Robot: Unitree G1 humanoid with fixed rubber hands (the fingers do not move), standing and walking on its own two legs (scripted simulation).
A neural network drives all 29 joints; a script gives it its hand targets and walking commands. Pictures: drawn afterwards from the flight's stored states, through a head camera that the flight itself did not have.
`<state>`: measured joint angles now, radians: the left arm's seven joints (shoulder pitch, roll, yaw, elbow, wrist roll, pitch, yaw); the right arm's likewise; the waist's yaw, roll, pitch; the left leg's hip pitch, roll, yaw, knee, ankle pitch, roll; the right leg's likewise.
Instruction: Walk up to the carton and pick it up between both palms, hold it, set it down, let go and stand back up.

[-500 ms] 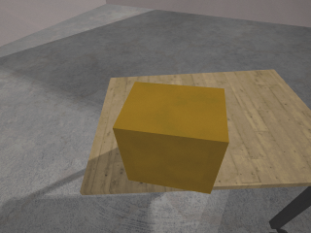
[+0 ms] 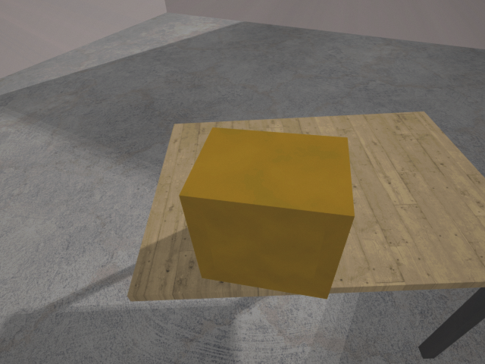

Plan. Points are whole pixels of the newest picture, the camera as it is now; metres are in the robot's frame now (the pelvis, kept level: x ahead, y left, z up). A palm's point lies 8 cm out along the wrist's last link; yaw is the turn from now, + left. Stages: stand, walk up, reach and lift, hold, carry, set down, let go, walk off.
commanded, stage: stand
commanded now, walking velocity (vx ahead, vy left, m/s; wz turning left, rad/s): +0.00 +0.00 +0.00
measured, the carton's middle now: (269, 212) +0.43 -0.03 +0.00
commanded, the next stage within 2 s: none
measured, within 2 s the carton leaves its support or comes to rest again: neither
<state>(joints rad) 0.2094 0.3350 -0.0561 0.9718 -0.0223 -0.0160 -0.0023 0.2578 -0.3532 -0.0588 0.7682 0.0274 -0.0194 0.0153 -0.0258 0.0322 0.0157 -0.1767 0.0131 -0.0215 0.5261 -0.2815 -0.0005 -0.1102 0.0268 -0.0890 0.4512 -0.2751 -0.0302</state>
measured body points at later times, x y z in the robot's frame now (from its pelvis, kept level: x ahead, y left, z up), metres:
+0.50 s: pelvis +0.00 +0.00 +0.00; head -0.02 +0.00 +0.45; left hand +0.08 +0.29 -0.12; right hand +0.09 -0.30 -0.10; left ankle +0.01 +0.12 -0.74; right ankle -0.01 -0.10 -0.74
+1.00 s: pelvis +0.00 +0.00 +0.00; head +0.00 +0.00 +0.45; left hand +0.08 +0.29 -0.13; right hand +0.09 -0.30 -0.11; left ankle +0.01 +0.12 -0.74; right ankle -0.01 -0.10 -0.74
